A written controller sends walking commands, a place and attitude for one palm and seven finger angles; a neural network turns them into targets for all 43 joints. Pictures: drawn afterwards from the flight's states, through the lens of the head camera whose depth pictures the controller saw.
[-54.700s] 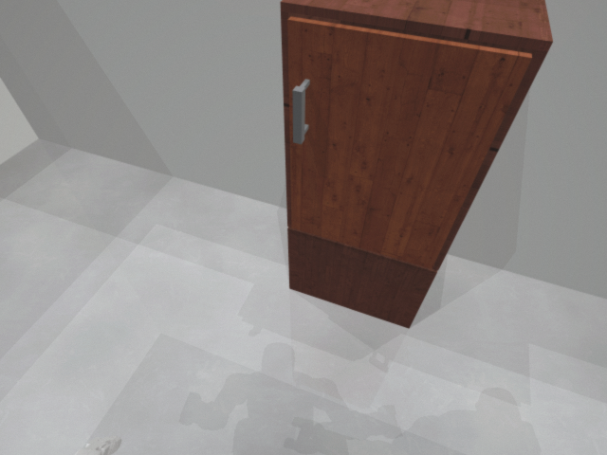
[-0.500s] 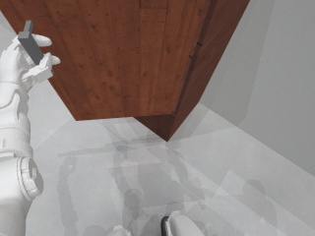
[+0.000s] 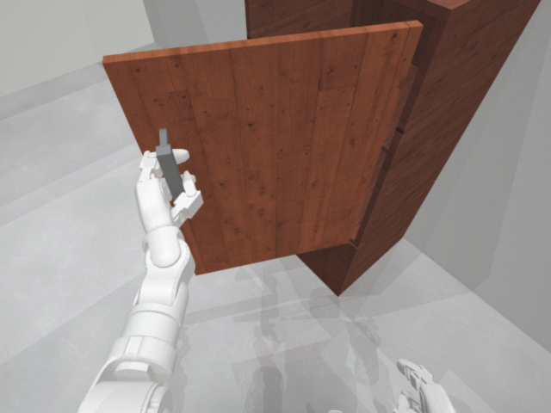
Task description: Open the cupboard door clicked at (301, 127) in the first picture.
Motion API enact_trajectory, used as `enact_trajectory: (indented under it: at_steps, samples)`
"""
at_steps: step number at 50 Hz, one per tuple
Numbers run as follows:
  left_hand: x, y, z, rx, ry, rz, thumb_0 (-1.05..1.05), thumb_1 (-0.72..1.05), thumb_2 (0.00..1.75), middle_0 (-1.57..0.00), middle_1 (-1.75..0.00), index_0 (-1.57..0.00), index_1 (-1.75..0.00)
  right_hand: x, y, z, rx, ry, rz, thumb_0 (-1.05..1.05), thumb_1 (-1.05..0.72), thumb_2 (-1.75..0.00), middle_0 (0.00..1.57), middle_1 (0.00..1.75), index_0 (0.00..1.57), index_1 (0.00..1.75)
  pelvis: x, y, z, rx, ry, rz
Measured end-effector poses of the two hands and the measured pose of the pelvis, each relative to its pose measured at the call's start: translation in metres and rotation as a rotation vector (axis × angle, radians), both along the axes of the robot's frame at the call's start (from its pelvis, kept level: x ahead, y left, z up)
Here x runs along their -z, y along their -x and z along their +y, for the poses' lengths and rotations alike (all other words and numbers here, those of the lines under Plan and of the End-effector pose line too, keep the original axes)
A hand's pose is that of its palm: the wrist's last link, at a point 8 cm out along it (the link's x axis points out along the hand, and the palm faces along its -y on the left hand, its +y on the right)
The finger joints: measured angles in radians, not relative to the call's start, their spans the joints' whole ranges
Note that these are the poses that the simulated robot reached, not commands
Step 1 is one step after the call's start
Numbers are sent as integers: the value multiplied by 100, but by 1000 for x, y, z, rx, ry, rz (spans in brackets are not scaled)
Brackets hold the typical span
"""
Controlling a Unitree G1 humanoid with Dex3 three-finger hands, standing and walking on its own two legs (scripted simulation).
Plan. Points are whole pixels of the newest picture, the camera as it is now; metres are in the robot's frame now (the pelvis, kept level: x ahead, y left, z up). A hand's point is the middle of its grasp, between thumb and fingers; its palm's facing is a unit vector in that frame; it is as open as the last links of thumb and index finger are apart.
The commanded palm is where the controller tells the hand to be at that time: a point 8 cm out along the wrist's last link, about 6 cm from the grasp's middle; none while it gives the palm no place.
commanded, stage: pull the door open along its arc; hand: left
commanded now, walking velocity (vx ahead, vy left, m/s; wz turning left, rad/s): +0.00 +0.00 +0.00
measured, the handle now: (173, 170) +0.46 +0.18 +0.08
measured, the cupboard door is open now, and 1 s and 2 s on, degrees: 63 84 82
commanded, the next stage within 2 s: open thumb and fingers to let go in 0.76 s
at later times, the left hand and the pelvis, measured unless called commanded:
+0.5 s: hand (196, 202) +0.40 +0.14 +0.08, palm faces +0.36 -0.93 +0.00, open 5.6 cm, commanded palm +0.33 +0.18 +0.08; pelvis -0.01 -0.02 +0.01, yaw -2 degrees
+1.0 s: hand (234, 264) +0.30 +0.07 +0.08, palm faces +0.34 -0.94 -0.01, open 6.0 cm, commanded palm +0.25 +0.12 +0.08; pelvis +0.01 -0.02 +0.01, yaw +1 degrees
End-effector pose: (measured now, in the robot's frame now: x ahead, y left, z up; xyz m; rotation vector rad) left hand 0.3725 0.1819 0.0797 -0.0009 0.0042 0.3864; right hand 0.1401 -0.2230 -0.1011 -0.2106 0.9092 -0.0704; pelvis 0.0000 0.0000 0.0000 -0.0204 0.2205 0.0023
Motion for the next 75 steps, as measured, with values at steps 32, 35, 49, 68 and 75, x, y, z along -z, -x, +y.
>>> enact_trajectory:
  at_steps: [32,35,49,68,75]
  samples:
    - [1,55,-22,73,5,-24,-1,74,77,-36,-134,-34,-133,1,64,-42,122,4,88,1,-91,-90,20,30,20,30,-12,1,-16,46,-21,-58]
    - [0,80,-36,105,20,-18,0,72,75,-35,-134,-35,-133,-7,36,-33,96,-17,18,1,-91,-90,20,30,20,30,-14,-3,-15,47,-21,-77]
    - [-2,115,-72,37,-4,19,0,68,79,-36,-133,-37,-134,-34,-75,12,-108,-36,-212,1,-90,-90,20,30,20,30,-6,-8,-21,-14,-21,-106]
    - [-2,116,-65,39,-4,27,0,-23,42,-31,-122,-34,-122,-3,-11,-17,-28,-11,-39,1,-90,-90,20,30,20,30,-5,-3,-26,-9,-27,-111]
    - [-4,122,-63,40,-4,7,0,-43,33,-27,-105,-28,-105,-5,2,-27,-4,6,-48,2,-90,-90,20,30,20,30,-6,4,-27,-4,-28,-119]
